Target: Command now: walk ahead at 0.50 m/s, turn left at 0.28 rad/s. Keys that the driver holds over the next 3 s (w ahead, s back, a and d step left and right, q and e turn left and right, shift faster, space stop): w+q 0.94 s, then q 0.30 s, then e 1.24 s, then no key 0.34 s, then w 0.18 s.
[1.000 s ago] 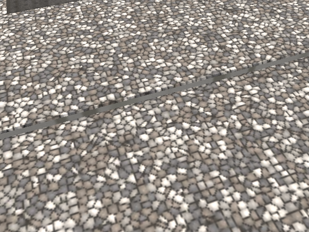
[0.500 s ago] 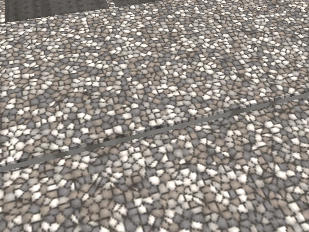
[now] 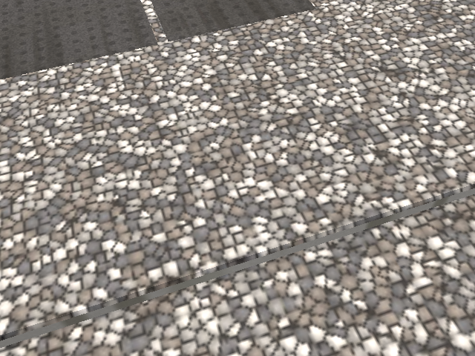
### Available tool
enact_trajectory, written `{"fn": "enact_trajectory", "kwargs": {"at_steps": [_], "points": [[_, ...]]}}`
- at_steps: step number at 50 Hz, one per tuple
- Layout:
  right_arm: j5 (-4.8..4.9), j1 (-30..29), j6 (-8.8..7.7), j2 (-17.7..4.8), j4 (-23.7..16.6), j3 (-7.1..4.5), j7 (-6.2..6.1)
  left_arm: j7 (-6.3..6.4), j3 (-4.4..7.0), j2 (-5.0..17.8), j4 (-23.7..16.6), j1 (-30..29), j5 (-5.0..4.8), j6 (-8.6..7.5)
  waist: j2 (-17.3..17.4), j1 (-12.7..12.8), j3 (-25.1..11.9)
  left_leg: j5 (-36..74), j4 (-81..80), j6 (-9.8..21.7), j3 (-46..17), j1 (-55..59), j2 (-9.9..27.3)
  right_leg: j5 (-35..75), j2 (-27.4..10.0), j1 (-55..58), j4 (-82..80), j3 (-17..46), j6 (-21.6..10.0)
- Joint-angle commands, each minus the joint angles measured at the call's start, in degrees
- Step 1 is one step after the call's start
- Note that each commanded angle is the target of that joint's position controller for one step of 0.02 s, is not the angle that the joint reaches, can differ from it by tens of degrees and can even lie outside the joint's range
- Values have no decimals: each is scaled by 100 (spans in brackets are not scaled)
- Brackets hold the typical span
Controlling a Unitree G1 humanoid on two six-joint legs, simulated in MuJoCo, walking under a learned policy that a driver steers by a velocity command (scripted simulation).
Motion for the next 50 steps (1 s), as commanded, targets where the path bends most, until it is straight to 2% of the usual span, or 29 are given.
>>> {"fn": "enact_trajectory", "kwargs": {"at_steps": [1, 3, 6, 11, 15, 16, 18, 20, 21, 22, 23, 24, 25, 26, 27, 28, 29, 30, 33, 37, 42, 44, 45, 46, 47, 48, 49, 50], "points": [[-107, 301, 111, -280, -173, -93, 80, 54, 71, 379, 35, 594, -42, -148, -625, 87, -168, 414, 167, -26, -291, -1025, 443, 316, -1590, 901, -1754, 1482, -404], [-104, 118, 207, -218, -249, -108, 135, 63, 95, 472, 138, 804, -88, -241, -547, 17, -108, 650, 104, -78, -231, -1252, 465, 744, -1555, 940, -1852, 1094, -392], [-98, -492, 270, -211, -463, -116, 191, 86, 110, 515, 226, 1050, -82, -270, -518, 77, 77, 1225, -194, -160, -149, -1857, 558, 954, -1506, 1088, -1976, 625, -346], [-86, -1460, 238, -103, -821, -41, 259, 137, 78, 479, 356, 1342, -78, -254, -498, 238, 299, 1970, -1590, -212, 207, -1992, 461, 1608, -1380, 1338, -1946, -46, -246], [-116, -2073, 217, -83, -1098, 18, 292, 204, 92, 559, 529, 1744, -54, -195, -506, 410, 385, 1853, -2436, -9, 646, -1870, 310, 2459, -1548, 1964, -1692, -407, -226], [-125, -2118, 211, -105, -1138, 14, 299, 220, 99, 587, 557, 1786, -43, -164, -533, 399, 376, 1683, -2558, 74, 725, -1804, 245, 2832, -1590, 2140, -1537, -493, -215], [-134, -1951, 216, -182, -1135, -22, 282, 256, 126, 697, 557, 1715, -25, -112, -660, 246, 212, 1203, -2701, 297, 919, -1369, -22, 4335, -1648, 2376, -974, -693, -177], [-148, -1334, 215, -331, -976, -109, 236, 275, 183, 871, 518, 1591, -4, -31, -796, -46, -179, 600, -2788, 576, 1077, -644, -408, 5601, -1684, 2502, 163, -811, -191], [-159, -783, 181, -456, -822, -186, 211, 254, 211, 954, 472, 1551, -7, 23, -779, -251, -512, 456, -3030, 731, 1043, 13, -584, 5471, -1692, 2333, 1113, -813, -187], [-219, 70, 135, -711, -577, -318, 154, 214, 223, 989, 363, 1401, -34, 45, -486, -691, -929, 587, -3584, 971, 619, 1267, -478, 4411, -1585, 1532, 2544, -873, -25], [-264, 409, 130, -1356, -556, -503, 69, 152, 120, 499, 73, 1460, -91, 20, 492, -625, -1439, 289, -3748, 1526, -1564, 2820, 1093, 653, -1025, -380, 4534, -854, 231], [-124, 257, 201, -1684, -678, -562, 80, 58, 145, 538, -333, 1158, -119, -52, 904, -419, -1725, 512, -4710, 2258, -4404, 3525, 2007, -2243, 155, -2126, 5882, 212, 425], [-26, 58, 245, -1502, -635, -518, 40, 27, 163, 704, -431, 512, -54, -115, 44, -426, -956, 572, -4868, 1980, -3464, 3025, 1828, -1617, -362, -2716, 5712, 873, 355], [12, -252, 229, -1208, -657, -446, 9, 8, 138, 660, -475, 469, -115, -192, -151, -214, -427, 1007, -4979, 1720, -2802, 2254, 1647, -1056, -574, -2564, 5186, 853, 335], [6, -531, 194, -961, -695, -381, -6, 28, 148, 636, -377, 597, -98, -191, -457, 74, -126, 1713, -5057, 1427, -2261, 1662, 1316, -851, -741, -2198, 4647, 847, 363], [58, -670, 145, -828, -716, -332, -37, 38, 148, 626, -365, 679, 18, -98, -441, 241, -76, 2297, -5081, 1284, -1834, 1284, 1035, -807, -812, -1835, 4318, 856, 455], [72, -712, 85, -762, -738, -296, -44, 19, 136, 560, -338, 811, 98, 18, -321, 343, -189, 2652, -5083, 1222, -1569, 1108, 863, -766, -844, -1544, 4105, 864, 537], [88, -605, 18, -790, -722, -291, -36, -4, 134, 526, -374, 797, 130, 107, -272, 368, -256, 3034, -5064, 1229, -1476, 1048, 770, -772, -815, -1474, 3979, 808, 614], [77, -272, -46, -1021, -689, -339, -18, -47, 111, 466, -607, 330, 119, 231, -101, 277, -208, 3150, -5132, 1138, -1345, 950, 575, -352, -796, -1758, 3400, 673, 790], [36, 223, 5, -1000, -682, -333, -19, -67, 75, 488, -959, -593, 79, 249, 173, -77, -110, 2922, -5096, 947, -1529, 1341, 500, 313, -690, -2251, 2497, 650, 862], [-43, 681, 40, -1044, -728, -331, -115, -100, 10, 563, -1357, -1414, 46, 175, 185, -363, -74, 3350, -4728, 1029, -2006, 2307, 742, 337, -524, -2853, 1957, 758, 741], [-50, 815, 66, -1118, -730, -346, -159, -107, -50, 543, -1614, -1749, 35, 163, 220, -410, 46, 3507, -4606, 999, -2227, 2510, 860, -20, -412, -2841, 1491, 769, 673], [-55, 837, 74, -1102, -736, -342, -182, -110, -56, 576, -1654, -1741, 8, 148, 185, -400, 22, 3754, -4502, 914, -2252, 2550, 816, -21, -302, -2603, 1283, 718, 611], [-62, 1073, 114, -991, -649, -314, -187, -117, -33, 668, -1682, -1715, 4, 110, -41, -462, -67, 4379, -4265, 794, -2167, 2696, 540, -228, -65, -2367, 1219, 495, 522], [-66, 1221, 145, -860, -542, -252, -179, -111, -40, 574, -1684, -1557, 25, 61, -132, -397, -288, 5590, -3740, 536, -1973, 2525, 234, -506, 205, -1534, 957, 333, 378], [-43, 1167, 148, -907, -479, -239, -163, -76, -18, 542, -1644, -1180, -16, 0, -107, -174, -694, 6416, -2955, 208, -1857, 1908, 4, -219, 275, -99, 556, 437, 256], [59, 834, 132, -1118, -497, -288, -148, -28, 41, 592, -1478, -395, -78, -32, -125, 290, -1300, 5946, -1970, -78, -1923, 848, -152, 823, 53, 1867, 11, 805, 192], [211, 306, 89, -1117, -741, -323, -134, 65, 214, 1033, -1103, 821, -101, 19, -648, 890, -2057, 3658, -698, -443, -1687, -730, -405, 1918, -825, 4168, -230, 1535, -71]]}}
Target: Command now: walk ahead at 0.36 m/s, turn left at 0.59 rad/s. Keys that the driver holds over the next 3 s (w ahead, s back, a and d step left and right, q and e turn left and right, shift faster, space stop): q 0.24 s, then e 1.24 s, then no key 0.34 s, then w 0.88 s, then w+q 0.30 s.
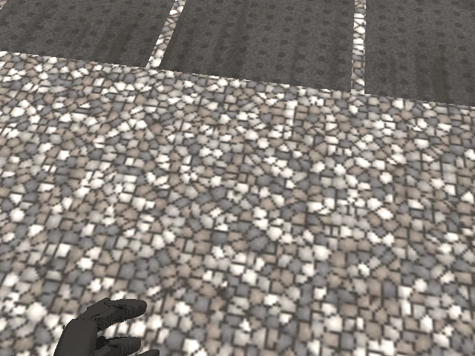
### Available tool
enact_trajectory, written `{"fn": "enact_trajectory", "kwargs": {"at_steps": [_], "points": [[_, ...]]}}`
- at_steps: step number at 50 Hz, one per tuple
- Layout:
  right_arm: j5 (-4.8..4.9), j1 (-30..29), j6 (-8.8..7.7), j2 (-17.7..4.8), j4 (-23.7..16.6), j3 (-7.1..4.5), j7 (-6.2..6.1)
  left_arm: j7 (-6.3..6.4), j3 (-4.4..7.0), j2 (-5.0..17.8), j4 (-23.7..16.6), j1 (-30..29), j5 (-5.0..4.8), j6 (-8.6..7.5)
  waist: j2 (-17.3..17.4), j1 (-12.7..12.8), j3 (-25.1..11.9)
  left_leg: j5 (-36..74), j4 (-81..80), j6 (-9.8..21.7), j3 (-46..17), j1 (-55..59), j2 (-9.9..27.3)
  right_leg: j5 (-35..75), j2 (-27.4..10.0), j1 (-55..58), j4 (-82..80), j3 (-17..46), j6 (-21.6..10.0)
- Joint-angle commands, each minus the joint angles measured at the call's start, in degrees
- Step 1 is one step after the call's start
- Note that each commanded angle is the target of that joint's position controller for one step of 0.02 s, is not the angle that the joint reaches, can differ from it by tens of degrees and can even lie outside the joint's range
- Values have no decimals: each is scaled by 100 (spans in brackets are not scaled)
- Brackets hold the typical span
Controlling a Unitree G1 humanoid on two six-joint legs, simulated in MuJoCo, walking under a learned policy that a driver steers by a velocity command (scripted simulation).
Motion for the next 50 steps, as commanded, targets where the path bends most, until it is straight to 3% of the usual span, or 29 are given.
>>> {"fn": "enact_trajectory", "kwargs": {"at_steps": [1, 2, 4, 5, 7, 10, 12, 13, 14, 15, 16, 17, 18, 19, 20, 22, 25, 28, 32, 33, 35, 36, 37, 38, 40, 41, 42, 45, 50], "points": [[155, -366, -101, -544, -591, -101, -41, 259, 455, 1239, 368, 2489, -66, 66, -1536, 1328, -2419, -1471, 3289, -498, 239, -3775, -16, 5307, -2089, 6282, -753, 1648, -470], [61, -741, -45, -596, -630, -104, -112, 362, 460, 1105, 339, 2421, 90, 213, -687, 1353, -2142, -1649, 3626, -497, 453, -3994, 332, 5344, -2278, 5732, -598, 1408, -437], [31, -905, 175, -451, -689, -109, -69, 460, 333, 679, 179, 1405, 184, 353, -457, 849, -1371, -1152, 3528, -510, 1065, -3678, 627, 3359, -2002, 3889, -1359, 1131, -482], [-56, -856, 307, -415, -757, -117, 30, 447, 326, 698, 146, 1042, 156, 320, -1091, 601, -898, -1018, 3402, -569, 1142, -3404, 740, 2984, -1917, 3060, -1556, 911, -482], [-95, -625, 574, -300, -859, -115, 216, 347, 403, 884, 83, 307, 87, 266, -1651, 38, -396, -994, 3061, -673, 1483, -2634, 741, 2370, -1609, 1804, -2058, 161, -329], [-42, -215, 734, -567, -983, -218, 407, 281, 543, 1131, -58, -539, 140, 197, -1633, -546, -571, -63, 1763, -572, 1834, -1023, 841, 2107, -1282, 1123, -1734, -610, -114], [15, -103, 800, -614, -1054, -256, 426, 238, 604, 1202, -39, -445, 154, 263, -1586, -564, -601, 19, 1197, -483, 1972, -689, 863, 1897, -1429, 1261, -1167, -626, -121], [-12, 43, 790, -602, -1037, -264, 401, 207, 604, 1163, -3, -297, 160, 314, -1329, -562, -655, 227, 930, -380, 2060, -406, 811, 1953, -1431, 1249, -589, -648, -112], [-84, 714, 686, -618, -756, -315, 290, 156, 556, 1023, 68, -147, 135, 424, -236, -852, -863, 68, 499, -265, 2414, 278, 221, 1837, -887, 1010, 1046, -987, -60], [-206, 1109, 587, -706, -556, -324, 170, 63, 477, 766, -149, -247, 133, 523, 1494, -1019, -561, 721, -53, -8, 1897, 513, 438, -952, -166, -91, 3389, -1173, 86], [-207, 432, 451, -976, -823, -197, 157, 26, 325, 278, -267, 710, 23, 606, 2245, 82, -753, 1741, -596, 293, -443, 574, 1650, -1674, 145, -1261, 4825, -346, 192], [-160, -218, 352, -835, -1348, -113, 107, 41, 313, 497, -67, 819, -141, 576, 625, 158, -893, 2206, -1041, 351, -688, 236, 2193, -1164, 184, -1053, 5096, 559, 186], [-213, -753, 329, -921, -1535, -86, 15, 46, 352, 715, 43, 808, -234, 530, -209, 414, -730, 2066, -995, 253, -283, 39, 2255, -583, 233, -1052, 4883, 736, 272], [-188, -1310, 367, -1146, -1634, -127, -87, 86, 338, 881, 5, 786, -176, 510, -96, 585, -709, 625, -1447, 279, -283, -384, 2339, -120, 113, -998, 4582, 644, 370], [-128, -1409, 318, -1075, -1643, -105, -125, 109, 378, 1061, -68, 765, -69, 556, 314, 639, -535, 824, -1496, 455, -314, -694, 2457, 118, -26, -695, 4570, 653, 461], [-125, -1429, 293, -831, -1613, -18, -118, 86, 516, 1323, 28, 899, 24, 718, 108, 686, -520, 1376, -1398, 399, 513, -779, 2191, 396, 52, -321, 4531, 447, 519], [-236, -1313, 310, -828, -1546, -27, -175, 7, 488, 1035, -115, 890, -38, 860, -94, 659, -659, 2208, -1251, 328, 1216, 9, 2104, 102, 9, -624, 3926, 133, 344], [-309, -1394, 424, -802, -1525, -42, -116, -100, 446, 871, -351, 870, -93, 967, 93, 650, -671, 1957, -1383, 285, 1776, 494, 2044, -343, -148, -563, 2733, -371, 218], [-284, -1909, 502, -827, -1670, -87, 9, -242, 536, 1008, -591, 1242, -154, 1089, 158, 852, -702, 1461, -1471, 203, 2138, 219, 2201, -225, -360, 258, 1735, -600, 39], [-255, -1988, 529, -775, -1663, -81, 15, -250, 579, 1060, -521, 1558, -189, 1069, 160, 902, -795, 1496, -1238, 187, 2297, 75, 2091, -395, -144, 600, 1655, -892, -78], [-129, -2379, 600, -782, -1746, -93, -6, -221, 656, 1054, -299, 2555, -179, 1012, -221, 1467, -838, 1248, 26, -98, 2690, -557, 1684, 228, 57, 1634, 373, -878, -381], [-101, -2644, 642, -705, -1793, -94, -13, -125, 719, 1171, -134, 3165, -169, 969, -840, 1896, -537, 675, 1536, -388, 2789, -1462, 1141, 561, -223, 2020, -516, 183, -821], [59, -2538, 673, -119, -2359, 78, 65, -6, 760, 1694, -277, 2420, -196, 900, -2749, 1122, 25, -2258, 2994, -660, 2166, -3069, 23, -154, -1305, 1033, -2215, 3750, -1638], [-34, -2262, 579, -175, -2384, 92, 69, 39, 713, 1696, -629, 1744, -85, 739, -2023, 594, 127, -1923, 3832, -581, 1147, -3028, 206, -176, -1819, 434, -2702, 4531, -1810], [-70, -2363, 435, -603, -2255, -40, 48, 100, 625, 1371, -789, 1276, -54, 639, -342, 384, 86, -570, 3820, -562, 988, -2899, 504, -309, -1559, 274, -2360, 3433, -1426], [-128, -2362, 384, -581, -2254, -42, 4, 135, 625, 1351, -803, 1197, -77, 594, -153, 370, -3, -305, 3524, -588, 1046, -2868, 552, 271, -1254, 505, -2151, 2936, -1196], [-175, -2265, 386, -463, -2177, -5, 4, 155, 638, 1348, -767, 1243, -53, 552, -233, 420, -248, -85, 3434, -622, 1106, -2730, 534, 1120, -985, 797, -1925, 2460, -1097], [-70, -2146, 472, -246, -2150, 73, 76, 117, 659, 1354, -556, 1895, -89, 496, -417, 623, -688, -88, 3055, -740, 1148, -2872, 426, 2580, -831, 1679, -1527, 2056, -1180], [-40, -2440, 497, -121, -2252, 153, 54, 113, 699, 1362, -593, 2200, -14, 630, -887, 924, -693, -457, 1707, -921, 1247, -3093, 377, 1862, -727, 2057, -1415, 2218, -1188]]}}
Over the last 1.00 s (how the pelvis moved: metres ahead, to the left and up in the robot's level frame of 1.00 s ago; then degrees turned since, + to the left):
0.51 0.11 0.00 32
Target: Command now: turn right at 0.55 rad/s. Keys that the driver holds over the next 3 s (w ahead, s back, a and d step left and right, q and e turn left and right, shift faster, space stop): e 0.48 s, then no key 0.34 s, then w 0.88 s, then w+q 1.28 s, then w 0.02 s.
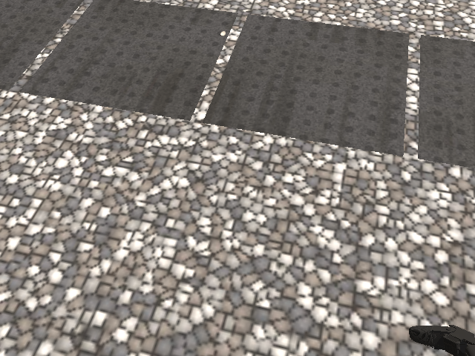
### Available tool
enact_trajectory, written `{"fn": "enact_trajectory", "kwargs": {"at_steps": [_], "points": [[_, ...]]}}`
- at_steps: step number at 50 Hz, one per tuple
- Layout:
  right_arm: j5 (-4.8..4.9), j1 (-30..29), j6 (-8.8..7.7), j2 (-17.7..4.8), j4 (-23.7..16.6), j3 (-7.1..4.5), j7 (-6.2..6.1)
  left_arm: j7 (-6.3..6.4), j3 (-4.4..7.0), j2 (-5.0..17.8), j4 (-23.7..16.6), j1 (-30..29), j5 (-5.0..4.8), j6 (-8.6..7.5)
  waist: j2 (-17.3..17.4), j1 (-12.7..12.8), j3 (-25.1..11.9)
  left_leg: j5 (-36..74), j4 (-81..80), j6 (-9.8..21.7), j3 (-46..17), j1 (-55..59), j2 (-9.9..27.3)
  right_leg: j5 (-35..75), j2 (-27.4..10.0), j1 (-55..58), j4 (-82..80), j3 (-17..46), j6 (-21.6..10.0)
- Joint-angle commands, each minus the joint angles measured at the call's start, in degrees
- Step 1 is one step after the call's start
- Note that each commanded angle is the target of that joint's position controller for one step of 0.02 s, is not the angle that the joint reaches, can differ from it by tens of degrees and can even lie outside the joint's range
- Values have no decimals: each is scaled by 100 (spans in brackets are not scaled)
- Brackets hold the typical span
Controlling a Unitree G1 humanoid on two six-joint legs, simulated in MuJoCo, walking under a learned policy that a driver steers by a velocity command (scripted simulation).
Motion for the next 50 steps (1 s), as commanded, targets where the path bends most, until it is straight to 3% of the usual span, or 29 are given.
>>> {"fn": "enact_trajectory", "kwargs": {"at_steps": [1, 4, 7, 8, 9, 10, 11, 12, 15, 19, 22, 26, 27, 28, 29, 30, 31, 32, 33, 34, 35, 38, 41, 44, 46, 47, 48, 49, 50], "points": [[40, -296, -62, -188, -423, -5, -33, -4, 264, 886, -421, 91, 65, 24, -734, 77, -625, -511, -1014, -40, 250, -428, -172, -70, -1221, 1020, -769, 1831, -850], [60, -23, -108, -282, -360, -37, -111, -56, 281, 921, -478, -133, 83, 57, -937, 38, -685, -287, -1763, 59, 305, 207, -344, 362, -1141, 679, -501, 2030, -718], [56, 655, -194, -268, -140, -57, -208, -44, 260, 856, -568, -658, -2, 44, -863, -330, -847, 850, -3297, 167, 375, 1397, -402, 353, -842, 140, 13, 2080, -283], [-52, 985, -287, -678, -164, -141, -238, -48, 150, 543, -656, -602, -130, -15, -251, -466, -1014, 373, -3764, 523, -525, 2174, 604, -112, -582, -650, 626, 1744, 77], [-135, 778, -283, -1308, -129, -297, -184, -53, 91, 316, -829, -712, -195, -3, 1683, -379, -747, 504, -4224, 1233, -2012, 2270, 1660, -1588, 440, -1686, 1574, 368, 373], [-148, 683, -293, -989, -243, -249, -141, -23, 174, 698, -612, -438, 64, -1, 1153, -334, -758, 901, -4171, 1581, -2281, 2153, 2047, -2095, 100, -1697, 2878, 373, 467], [-106, 550, -321, -623, -324, -123, -138, -45, 223, 800, -472, -394, 77, -13, 571, -232, -728, 1289, -4039, 1658, -1881, 1940, 1880, -1881, -10, -1576, 3416, 453, 522], [-111, 399, -333, -491, -340, -77, -152, -72, 227, 798, -402, -374, 75, 13, 236, -101, -682, 1521, -3901, 1605, -1427, 1873, 1637, -1532, -147, -1487, 3830, 500, 614], [-99, 490, -387, -463, -291, -80, -178, -191, 165, 657, -404, -459, 27, 118, 651, -216, -623, 2121, -3724, 1523, -463, 2239, 1134, -1184, -199, -1818, 3782, 121, 860], [-86, 1198, -397, -664, -68, -191, -196, -267, 79, 489, -569, -975, -1, 174, 711, -579, -708, 2711, -3522, 1731, -294, 2778, 1464, -1432, -344, -1904, 3026, -38, 932], [-106, 1185, -396, -774, -39, -252, -143, -302, -1, 331, -681, -1227, -16, 179, 862, -629, -710, 2616, -3439, 1676, 53, 2530, 1498, -1492, -482, -1360, 2124, -265, 836], [-121, 1108, -350, -924, 40, -327, -51, -256, -25, 325, -700, -1132, -73, 119, 994, -574, -818, 2622, -3059, 1447, 395, 2146, 1370, -1190, -370, -337, 652, -559, 639], [-66, 1045, -307, -942, 80, -334, -52, -225, -45, 254, -609, -931, -31, 81, 858, -437, -839, 2523, -2792, 1328, 532, 1994, 1261, -684, -307, 74, -41, -667, 562], [-4, 1177, -282, -878, 166, -312, -29, -176, -58, 282, -501, -701, 64, -16, 445, -317, -919, 2118, -2414, 1070, 809, 1486, 1078, 59, -116, 817, -648, -814, 498], [13, 1238, -259, -605, 114, -231, 3, -151, 30, 634, -481, -508, 140, -122, -503, -219, -1078, 947, -1641, 693, 1162, 448, 697, 223, -970, 1779, -823, 349, 260], [51, 718, -192, -377, -306, -117, 25, -95, 197, 1227, -498, -219, 137, -131, -2133, 89, -1007, -1201, -667, 398, 1150, -643, -55, 977, -2282, 1781, -1109, 2271, -538], [-27, 722, -122, -561, -172, -165, 8, -41, 103, 881, -527, -245, 89, -147, -1232, 71, -966, -1350, 179, 340, 458, -642, 179, 1232, -2415, 1718, -1084, 2160, -817], [18, 815, -101, -506, -34, -153, 46, 6, -39, 559, -599, -611, 61, -164, -918, -135, -885, -1054, 374, 309, 299, -532, 221, 1453, -2214, 1459, -1011, 1733, -845], [40, 839, -109, -472, 23, -144, 55, 47, -111, 391, -594, -903, 82, -168, -699, -297, -742, -670, 232, 258, 193, -429, 298, 1281, -1921, 1284, -1059, 1403, -687], [-19, 863, -108, -577, 47, -189, 40, 85, -107, 414, -543, -1007, 51, -181, -807, -375, -578, -403, 124, 228, 351, -448, 211, 1258, -1641, 1226, -1061, 1148, -594], [-85, 1027, -99, -589, 190, -193, 27, 95, -153, 292, -546, -1055, 51, -207, -859, -412, -676, -334, 89, 190, 367, -247, 187, 1647, -1544, 1228, -1000, 971, -567], [-24, 1131, -44, -454, 325, -145, 48, 63, -200, 217, -448, -897, 80, -269, -764, -376, -726, -421, -407, 168, 495, 110, 54, 1950, -1536, 1113, -920, 871, -617], [-10, 972, -26, -279, 324, -80, 40, 31, -184, 299, -334, -801, 119, -279, -838, -293, -622, -444, -1204, 278, 567, 516, -35, 1496, -1488, 824, -850, 899, -630], [-89, 1070, -108, -293, 347, -76, 59, -18, -111, 468, -143, -441, 101, -216, -885, -261, -580, -504, -1780, 449, 808, 960, -200, -1147, -1541, 464, -1223, 1343, -706], [-106, 1462, -227, -220, 495, -71, 87, -50, -97, 454, -142, -663, 10, -188, -616, -639, -341, 108, -2809, 702, 915, 1939, -262, -2177, -1414, -337, -1054, 1292, -536], [-117, 1830, -309, -278, 627, -86, 60, -38, -123, 311, -182, -838, -1, -207, -341, -865, -334, -20, -3238, 848, 541, 2727, -81, -2196, -1171, -933, -594, 1060, -317], [-163, 2460, -386, -750, 765, -189, 19, -45, -211, -41, -378, -1140, -27, -251, 684, -1154, -533, -1390, -4038, 1177, -954, 3480, 928, -1980, -578, -1776, 688, 284, 75], [-102, 2562, -406, -1191, 886, -357, 26, -38, -190, 136, -545, -1433, 19, -261, 1278, -1181, -51, -2530, -4890, 1686, -2506, 3053, 1757, -1628, -121, -2438, 1454, -368, 269], [-115, 2309, -431, -998, 827, -319, 31, -47, -122, 336, -512, -1312, 96, -299, 965, -920, 239, -2593, -5099, 1929, -2787, 2567, 1958, -1455, -414, -2390, 2134, -39, 264]]}}
Over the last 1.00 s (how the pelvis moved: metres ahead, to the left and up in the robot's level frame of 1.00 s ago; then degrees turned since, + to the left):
0.19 0.04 0.04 -5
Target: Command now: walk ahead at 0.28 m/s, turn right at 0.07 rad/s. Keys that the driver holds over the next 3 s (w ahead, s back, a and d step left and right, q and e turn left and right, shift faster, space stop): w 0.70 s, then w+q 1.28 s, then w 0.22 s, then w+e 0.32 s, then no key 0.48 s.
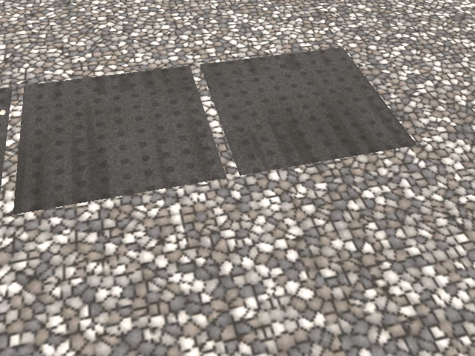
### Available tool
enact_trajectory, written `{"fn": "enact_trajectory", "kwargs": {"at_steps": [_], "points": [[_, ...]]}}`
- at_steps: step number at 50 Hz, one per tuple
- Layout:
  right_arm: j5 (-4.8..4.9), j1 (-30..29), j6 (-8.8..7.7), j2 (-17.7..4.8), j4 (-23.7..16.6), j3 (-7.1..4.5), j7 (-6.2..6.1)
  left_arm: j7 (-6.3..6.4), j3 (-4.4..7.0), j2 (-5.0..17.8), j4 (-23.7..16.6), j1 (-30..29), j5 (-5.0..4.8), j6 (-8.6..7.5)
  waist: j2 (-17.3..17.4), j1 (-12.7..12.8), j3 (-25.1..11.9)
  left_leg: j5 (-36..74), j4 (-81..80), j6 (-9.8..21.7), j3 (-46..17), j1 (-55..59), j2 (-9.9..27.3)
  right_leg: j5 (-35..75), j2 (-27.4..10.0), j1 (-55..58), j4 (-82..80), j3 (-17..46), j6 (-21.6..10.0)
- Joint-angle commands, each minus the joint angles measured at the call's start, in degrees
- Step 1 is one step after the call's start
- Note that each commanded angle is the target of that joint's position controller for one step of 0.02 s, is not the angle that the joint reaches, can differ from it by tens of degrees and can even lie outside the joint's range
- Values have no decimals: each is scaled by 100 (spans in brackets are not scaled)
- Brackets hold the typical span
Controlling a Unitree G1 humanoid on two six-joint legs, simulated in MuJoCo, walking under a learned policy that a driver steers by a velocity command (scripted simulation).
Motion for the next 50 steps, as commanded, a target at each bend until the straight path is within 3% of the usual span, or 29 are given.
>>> {"fn": "enact_trajectory", "kwargs": {"at_steps": [1, 3, 4, 6, 11, 14, 16, 17, 18, 19, 20, 21, 22, 23, 24, 26, 29, 34, 37, 39, 42, 44, 45, 46, 47, 48, 49, 50], "points": [[43, 676, -164, -954, -35, -296, -21, -49, 199, 717, -714, -782, 60, -237, 902, -205, 701, -2738, -2482, 1121, -3265, 957, 2076, 135, -244, -2374, 1438, 175, 43], [99, 409, -298, -740, -63, -242, -31, -163, 238, 728, -496, -520, 93, -294, 699, -2, 579, -1720, -2481, 918, -2462, 955, 1692, 549, -381, -2231, 1625, 21, 85], [76, 443, -385, -708, -38, -237, -32, -201, 223, 669, -452, -529, 131, -315, 668, -16, 445, -1198, -2400, 861, -2185, 1095, 1568, 703, -411, -2237, 1710, -50, 91], [85, 662, -487, -733, 82, -260, -24, -249, 176, 511, -437, -641, 118, -315, 636, -80, 328, -579, -2326, 821, -1755, 1295, 1384, 1035, -442, -2343, 1584, -176, 149], [71, 1128, -559, -788, 327, -287, 4, -261, 102, 418, -627, -1335, 87, -338, 776, -340, 491, 236, -2285, 848, -1298, 1278, 1385, 1419, -561, -2253, 656, -399, 235], [62, 1196, -574, -933, 443, -323, 15, -253, 104, 483, -703, -1490, 83, -347, 859, -344, 586, 852, -2090, 778, -1096, 1100, 1445, 1357, -538, -1731, 91, -513, 122], [81, 1129, -557, -1037, 496, -343, 22, -223, 120, 526, -695, -1348, 84, -359, 882, -226, 601, 1410, -1869, 717, -1008, 875, 1535, 1163, -433, -1108, -221, -663, -37], [105, 1041, -544, -1106, 518, -352, 30, -186, 150, 558, -625, -1065, 76, -374, 852, -39, 510, 2103, -1555, 647, -911, 725, 1531, 1164, -290, -548, -426, -742, -136], [135, 946, -525, -1145, 536, -352, 37, -134, 206, 613, -411, -446, 90, -412, 656, 298, 254, 2992, -781, 521, -667, 564, 1365, 1372, -102, 315, -802, -813, -226], [137, 952, -519, -1045, 538, -314, 40, -60, 308, 840, -78, 465, 157, -477, 305, 633, -328, 3216, 481, 370, -328, 131, 1015, 1280, -135, 1562, -910, -645, -354], [170, 853, -510, -664, 278, -180, 47, 27, 432, 1343, 18, 1449, 272, -528, -571, 1043, -1142, 1487, 2411, 125, 5, -1068, 580, -384, -1682, 2899, -1464, 1269, -701], [168, 1108, -513, -400, 136, -138, 42, 47, 479, 1756, 72, 1592, 214, -536, -1544, 781, -1260, -1386, 3775, 43, -253, -2365, -219, -900, -2714, 3103, -2506, 3858, -1124], [85, 856, -479, -702, 187, -211, 25, 40, 414, 1422, 70, 1090, 97, -523, -789, 573, -571, -983, 4368, 140, -758, -2734, 153, -910, -2545, 2469, -2592, 3660, -1143], [83, 550, -506, -772, 142, -223, 79, 15, 315, 1031, 0, 614, 49, -552, -226, 383, -81, -390, 4269, 176, -732, -2730, 415, -436, -2327, 1837, -2535, 2792, -1056], [98, 438, -520, -705, 148, -201, 112, -20, 239, 797, 3, 366, 45, -602, -49, 227, 56, -54, 3983, 160, -653, -2517, 584, 321, -2007, 1416, -2637, 2128, -902], [4, 597, -398, -606, 277, -176, 180, -18, 155, 564, 74, 252, 5, -704, -228, 11, 86, 191, 3656, 23, -539, -2132, 741, 1342, -1581, 1004, -2825, 1304, -723], [-29, 299, -293, -501, 203, -158, 239, -7, 157, 614, 331, 626, -57, -830, -113, -32, 194, 433, 3467, -138, -370, -2382, 767, 2584, -1504, 1022, -2970, 838, -817], [-33, -940, -282, -372, -178, -71, 253, -1, 120, 551, 647, 1112, -93, -811, -70, 188, 465, 1297, 2164, -334, -54, -2879, 767, 3499, -1217, 1288, -3050, 233, -773], [30, -1472, -305, -263, -301, 16, 266, 26, 123, 636, 803, 1306, -62, -819, -112, 342, 540, 1720, 1165, -233, 170, -2541, 595, 3945, -1236, 1481, -3096, -76, -665], [49, -1703, -319, -306, -372, 22, 263, 64, 111, 640, 937, 1440, -32, -814, -95, 393, 618, 1774, 765, -62, 227, -2376, 494, 4238, -1370, 1769, -3095, -239, -598], [42, -1513, -346, -424, -333, -24, 224, 146, 106, 723, 1060, 1336, 13, -786, -177, 203, 460, 1331, 439, 289, 333, -1839, 140, 5950, -1527, 2312, -2498, -543, -454], [23, -679, -377, -592, -64, -113, 165, 205, 145, 897, 1094, 1215, 85, -712, -306, -150, -66, 783, 341, 555, 467, -1028, -242, 7358, -1537, 2627, -1191, -737, -357], [-13, 87, -419, -704, 186, -189, 139, 222, 168, 990, 1079, 1149, 87, -650, -246, -475, -464, 858, -21, 706, 442, -103, -374, 7136, -1460, 2370, -70, -882, -288], [-112, 935, -434, -1013, 394, -316, 87, 234, 149, 987, 940, 1063, 61, -644, -48, -826, -958, 611, -33, 985, -365, 1311, 229, 5669, -1343, 1251, 1411, -969, -221], [-156, 1206, -398, -1708, 376, -528, 29, 128, 38, 421, 669, 1551, -99, -671, 1329, -487, -1636, 681, -77, 2026, -3311, 3215, 1997, 1435, -301, -1155, 3905, -979, 86], [128, 994, -332, -1522, 387, -514, 69, 106, 122, 771, 611, 1161, 6, -713, 845, -487, -1817, 613, -1011, 2192, -4772, 3269, 2192, -259, 43, -2070, 4619, -12, 73], [191, 495, -314, -1394, 357, -482, 54, 72, 114, 787, 397, 568, 11, -778, 520, -317, -786, 448, -1214, 1948, -3753, 2408, 1981, 381, -381, -2490, 4405, 249, 39], [170, 215, -314, -1089, 319, -417, 53, 53, 94, 796, 333, 371, -5, -846, 168, -158, -301, 880, -1402, 1726, -3174, 1584, 1806, 761, -595, -2312, 3958, 169, 56]]}}
Over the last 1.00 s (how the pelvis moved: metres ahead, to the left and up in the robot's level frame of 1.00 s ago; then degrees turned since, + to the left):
0.07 0.01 0.00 -25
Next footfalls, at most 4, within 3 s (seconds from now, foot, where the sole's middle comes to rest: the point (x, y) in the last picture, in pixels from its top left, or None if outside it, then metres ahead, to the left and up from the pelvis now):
0.38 right None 0.28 -0.14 -0.77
0.92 left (230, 326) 0.61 0.02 -0.77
1.44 right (261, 231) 0.94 -0.09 -0.77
1.96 left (166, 207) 1.05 0.24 -0.77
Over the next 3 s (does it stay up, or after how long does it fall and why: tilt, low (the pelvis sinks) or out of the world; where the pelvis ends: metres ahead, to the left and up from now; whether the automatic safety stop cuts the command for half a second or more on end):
stays up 1.34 0.39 0.00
